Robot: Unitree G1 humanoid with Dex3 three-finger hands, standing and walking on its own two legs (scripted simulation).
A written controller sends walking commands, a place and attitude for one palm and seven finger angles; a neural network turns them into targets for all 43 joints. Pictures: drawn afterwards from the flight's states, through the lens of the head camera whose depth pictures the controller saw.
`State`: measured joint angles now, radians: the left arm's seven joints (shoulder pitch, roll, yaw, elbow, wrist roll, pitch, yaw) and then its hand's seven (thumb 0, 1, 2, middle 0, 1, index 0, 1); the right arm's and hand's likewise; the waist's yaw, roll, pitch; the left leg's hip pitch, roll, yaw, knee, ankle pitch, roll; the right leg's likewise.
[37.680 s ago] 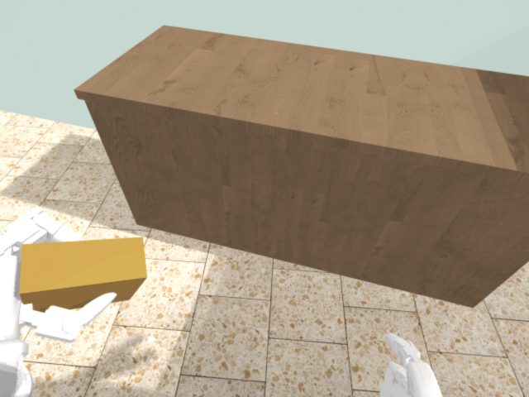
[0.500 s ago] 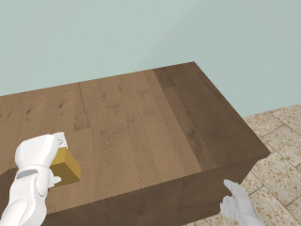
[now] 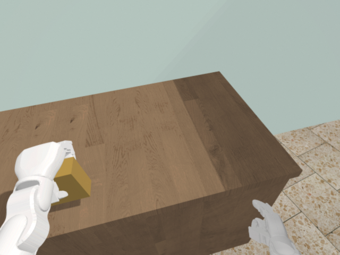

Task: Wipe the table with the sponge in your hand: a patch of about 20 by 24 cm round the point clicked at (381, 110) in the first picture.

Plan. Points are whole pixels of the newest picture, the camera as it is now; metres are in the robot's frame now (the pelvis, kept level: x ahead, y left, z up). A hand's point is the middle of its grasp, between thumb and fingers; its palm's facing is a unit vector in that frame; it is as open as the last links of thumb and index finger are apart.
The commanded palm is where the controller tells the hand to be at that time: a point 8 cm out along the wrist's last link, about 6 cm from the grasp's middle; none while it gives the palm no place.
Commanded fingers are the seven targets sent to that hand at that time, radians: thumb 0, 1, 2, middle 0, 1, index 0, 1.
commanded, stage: lift the sponge slowly off the table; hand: left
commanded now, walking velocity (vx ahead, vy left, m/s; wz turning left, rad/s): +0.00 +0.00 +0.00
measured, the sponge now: (61, 186) +0.23 +0.31 +0.05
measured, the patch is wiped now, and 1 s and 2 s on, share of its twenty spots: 0.95 0.95 0.95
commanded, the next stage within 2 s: bring the sponge back beside the body in 1.24 s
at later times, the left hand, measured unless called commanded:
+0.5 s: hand (53, 161) +0.25 +0.31 +0.12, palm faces +0.04 -0.07 -1.00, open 9.2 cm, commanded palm +0.22 +0.31 +0.20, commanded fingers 0.00 0.10 1.30 -1.20 -1.60 -1.20 -1.60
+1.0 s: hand (52, 152) +0.25 +0.29 +0.16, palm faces +0.11 -0.05 -0.99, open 9.2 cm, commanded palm +0.21 +0.30 +0.23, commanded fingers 0.00 0.10 1.30 -1.20 -1.60 -1.20 -1.60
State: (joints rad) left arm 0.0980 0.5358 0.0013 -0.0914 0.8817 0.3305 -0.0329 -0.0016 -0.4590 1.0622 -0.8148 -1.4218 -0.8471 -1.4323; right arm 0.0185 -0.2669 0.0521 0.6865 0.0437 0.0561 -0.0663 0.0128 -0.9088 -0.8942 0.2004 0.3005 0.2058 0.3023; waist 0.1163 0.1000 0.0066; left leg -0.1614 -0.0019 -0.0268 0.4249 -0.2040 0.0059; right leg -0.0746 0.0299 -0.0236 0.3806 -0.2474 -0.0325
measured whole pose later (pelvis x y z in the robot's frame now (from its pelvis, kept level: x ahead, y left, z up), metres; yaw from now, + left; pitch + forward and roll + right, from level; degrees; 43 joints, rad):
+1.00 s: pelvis -0.02 +0.00 +0.00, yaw +0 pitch -4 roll +0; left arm -0.07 0.60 -0.05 -0.18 0.86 0.44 -0.13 -0.01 -0.46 1.06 -0.82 -1.42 -0.85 -1.43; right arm 0.00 -0.29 0.06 0.68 0.06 0.07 -0.08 0.01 -0.91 -0.89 0.20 0.30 0.15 0.28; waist 0.13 0.11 0.01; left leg -0.17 -0.01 -0.03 0.41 -0.17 0.00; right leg -0.10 0.02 -0.03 0.40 -0.24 -0.03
